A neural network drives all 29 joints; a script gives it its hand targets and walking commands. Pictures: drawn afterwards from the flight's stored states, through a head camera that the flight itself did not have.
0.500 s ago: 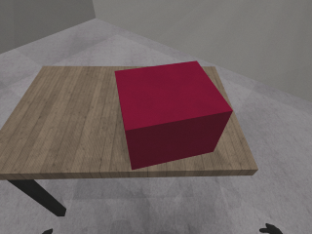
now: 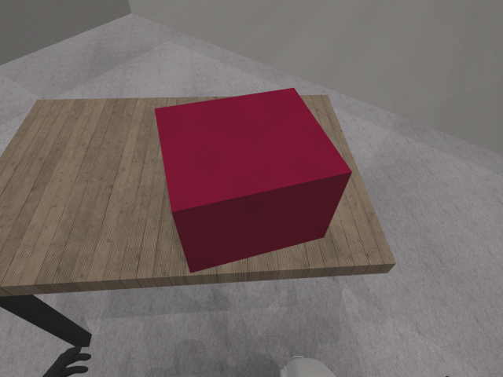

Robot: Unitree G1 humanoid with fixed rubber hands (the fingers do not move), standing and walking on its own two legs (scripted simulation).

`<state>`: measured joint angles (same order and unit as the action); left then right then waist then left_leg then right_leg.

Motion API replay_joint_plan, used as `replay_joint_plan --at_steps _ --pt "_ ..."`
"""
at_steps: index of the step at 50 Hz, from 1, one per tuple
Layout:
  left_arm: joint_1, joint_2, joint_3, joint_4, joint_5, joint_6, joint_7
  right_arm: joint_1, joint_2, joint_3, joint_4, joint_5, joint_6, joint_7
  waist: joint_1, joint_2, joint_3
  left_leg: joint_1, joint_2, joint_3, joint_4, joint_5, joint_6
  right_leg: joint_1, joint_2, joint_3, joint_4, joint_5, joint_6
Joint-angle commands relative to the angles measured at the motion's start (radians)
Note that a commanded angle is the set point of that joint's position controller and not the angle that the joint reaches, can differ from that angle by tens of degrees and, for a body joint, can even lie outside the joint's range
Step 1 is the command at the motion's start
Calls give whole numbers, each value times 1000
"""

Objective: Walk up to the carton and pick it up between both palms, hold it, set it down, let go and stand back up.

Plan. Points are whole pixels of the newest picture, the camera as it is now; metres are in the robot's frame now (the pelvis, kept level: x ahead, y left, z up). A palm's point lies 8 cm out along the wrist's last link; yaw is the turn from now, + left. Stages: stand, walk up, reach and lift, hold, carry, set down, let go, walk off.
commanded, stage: walk up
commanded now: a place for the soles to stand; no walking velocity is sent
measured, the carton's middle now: (244, 176) +0.49 +0.00 +0.00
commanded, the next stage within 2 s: reach and lift in 1.36 s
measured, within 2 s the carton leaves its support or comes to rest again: neither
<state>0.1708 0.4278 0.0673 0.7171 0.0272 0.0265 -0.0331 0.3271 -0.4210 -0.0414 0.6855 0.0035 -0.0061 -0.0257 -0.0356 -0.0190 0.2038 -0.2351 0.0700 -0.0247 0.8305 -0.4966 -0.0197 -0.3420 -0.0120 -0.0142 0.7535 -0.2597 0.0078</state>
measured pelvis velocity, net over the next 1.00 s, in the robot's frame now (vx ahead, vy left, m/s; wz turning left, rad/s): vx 0.04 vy -0.01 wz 0.14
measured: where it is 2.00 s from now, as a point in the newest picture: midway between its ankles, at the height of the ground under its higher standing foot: outside the picture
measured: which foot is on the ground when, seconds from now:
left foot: down 0.00-1.00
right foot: down 0.00-1.00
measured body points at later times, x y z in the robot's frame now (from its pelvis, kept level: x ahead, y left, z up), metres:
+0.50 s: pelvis +0.02 -0.01 +0.03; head +0.03 +0.00 +0.47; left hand +0.12 +0.30 -0.09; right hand +0.14 -0.32 -0.08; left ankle +0.00 +0.14 -0.70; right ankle +0.08 -0.13 -0.71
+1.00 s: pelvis +0.04 -0.01 +0.03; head +0.04 +0.00 +0.48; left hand +0.11 +0.30 -0.10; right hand +0.17 -0.31 -0.08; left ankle +0.00 +0.14 -0.70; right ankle +0.08 -0.13 -0.70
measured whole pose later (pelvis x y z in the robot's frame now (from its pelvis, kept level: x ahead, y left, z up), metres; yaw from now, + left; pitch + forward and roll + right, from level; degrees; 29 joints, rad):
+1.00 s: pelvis +0.04 -0.01 +0.03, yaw +8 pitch -5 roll -1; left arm 0.09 0.35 0.06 1.00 -0.01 0.02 -0.02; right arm 0.16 -0.36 -0.03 1.01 0.00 -0.02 -0.04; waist 0.01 -0.01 0.09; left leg -0.12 0.02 -0.15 0.55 -0.34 -0.05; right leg -0.17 -0.05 -0.13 0.51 -0.25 0.00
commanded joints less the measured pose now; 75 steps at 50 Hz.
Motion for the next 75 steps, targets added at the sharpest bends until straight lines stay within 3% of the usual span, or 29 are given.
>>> replay_joint_plan --at_steps 1,2,5,6,8,10,12,15,19,21,26,30,32,37,40,44,46,49,51,54,57,60,61,65,66,68,69,71,75 --pt "37 266 74 -74 -14 -31 22 -3 -228 -73 -79 32 -3 -8 86 -137 -244 -144 -59 -63 140 -183 48 178 -343 492 -365 -91 -298" --pt "36 239 64 -79 -13 -28 26 -34 -236 -69 -71 19 -9 -12 97 -96 -160 -206 -31 -81 140 -166 50 185 -328 458 -337 86 -289" --pt "-87 219 33 -80 -17 -8 31 106 -215 -70 -2 8 -23 -21 -1 -145 -152 7 1 -38 -127 15 68 -26 -281 321 -344 -90 -192" --pt "-120 203 27 -88 -22 -5 23 95 -240 -80 9 6 -32 -17 -11 -81 -117 81 25 -110 -285 12 79 -129 -214 217 -299 -187 -133" --pt "-164 186 38 -82 -33 -2 6 2 -287 -86 -7 -17 -42 -2 19 89 -25 -147 148 -470 -515 -164 147 -35 -18 71 -54 -150 -21" --pt "-61 181 48 -22 -27 -5 -2 -135 -275 -76 -24 -20 -46 -7 88 124 -83 -237 136 -330 -439 -112 154 183 -35 95 -138 -127 -36" --pt "-101 212 52 -6 -24 -28 -1 -85 -234 -70 11 3 -44 -1 57 28 -145 -185 33 -191 -309 37 62 201 -144 220 -319 -132 -84" --pt "-135 201 31 31 -36 -47 0 -41 -213 -60 52 21 -38 3 9 9 -166 21 -39 -64 -241 140 36 68 -228 265 -402 -55 -150" --pt "-154 175 32 57 -38 -32 -3 -56 -229 -56 97 7 -56 -4 25 22 -164 -18 61 -227 -405 288 83 156 -112 72 -283 47 -54" --pt "-147 176 39 80 -33 -34 -6 -122 -223 -57 96 2 -54 -9 48 33 -208 -46 64 -195 -420 283 74 227 -93 50 -308 28 -44" --pt "-155 164 29 137 -44 -31 1 -128 -198 -48 142 13 -43 -12 31 52 -146 -12 27 -157 -424 267 54 166 -147 90 -380 -3 -62" --pt "-157 153 28 161 -35 -40 -2 -144 -190 -51 178 2 -42 -10 47 -28 -178 21 13 -136 -407 316 52 187 -139 66 -402 -21 -68" --pt "-152 157 31 167 -41 -42 1 -154 -198 -51 197 6 -44 -9 37 18 -210 33 10 -131 -402 336 43 216 -150 54 -393 34 -81" --pt "-154 151 32 185 -41 -39 4 -138 -199 -54 245 7 -37 -17 31 -45 -230 34 29 -143 -401 483 43 260 -157 13 -336 193 -76" --pt "-149 156 35 196 -43 -34 6 -177 -186 -43 244 11 -36 -20 38 35 -228 29 15 -133 -367 455 32 254 -163 13 -363 176 -78" --pt "-155 130 29 202 -38 -35 15 -161 -189 -41 267 -7 -29 -29 38 -37 -188 7 29 -153 -384 485 47 274 -161 -5 -339 231 -87" --pt "-129 135 36 204 -39 -24 16 -189 -186 -39 268 -11 -28 -31 56 68 -208 -7 34 -158 -398 517 49 310 -153 -4 -318 199 -80" --pt "-128 144 38 218 -36 -24 15 -201 -192 -45 261 6 -34 -29 53 28 -190 -29 36 -192 -417 433 52 303 -140 2 -338 200 -70" --pt "-136 139 34 228 -33 -25 21 -207 -185 -48 256 -9 -27 -32 46 97 -181 -20 17 -148 -403 456 42 280 -154 -1 -344 166 -78" --pt "-133 137 33 230 -38 -23 20 -211 -185 -51 265 -6 -27 -27 54 40 -182 -60 33 -219 -426 399 55 326 -135 -9 -349 161 -69" --pt "-108 148 32 248 -37 -29 23 -207 -191 -59 265 -9 -23 -28 56 63 -181 -23 15 -151 -399 451 36 304 -161 7 -373 178 -80" --pt "-136 163 36 232 -30 -28 18 -182 -190 -57 278 3 -22 -30 39 -16 -197 -2 2 -148 -380 435 38 271 -173 3 -375 157 -94" --pt "-132 161 39 225 -37 -27 20 -172 -189 -54 267 -6 -27 -30 45 90 -203 -10 7 -162 -397 433 45 292 -161 -16 -347 129 -89" --pt "-134 154 42 235 -34 -17 15 -200 -184 -57 259 0 -26 -26 45 -1 -160 -59 37 -231 -451 381 52 292 -117 -15 -349 87 -51" --pt "-109 161 45 228 -30 -20 19 -199 -206 -61 254 -6 -21 -23 53 69 -187 -54 38 -207 -441 391 52 315 -124 -10 -359 83 -64" --pt "-97 142 38 246 -27 -25 18 -200 -179 -58 251 0 -22 -31 54 55 -200 -24 8 -173 -398 399 45 286 -171 12 -379 149 -91" --pt "-467 164 0 -259 -79 180 50 -520 -51 -136 275 -173 -156 2 -69 45 -272 -207 -65 89 -292 156 -74 227 26 -103 -211 -53 -21" --pt "-328 107 21 -310 -3 364 62 -398 -102 -159 276 -138 -170 46 -43 20 -198 -270 -20 56 -255 188 -24 356 -4 -100 -135 22 -15" --pt "-191 86 65 -396 40 476 41 -333 -185 -149 241 -61 -164 52 -23 60 -297 -144 -33 55 -205 463 -58 341 9 -95 -131 235 -31"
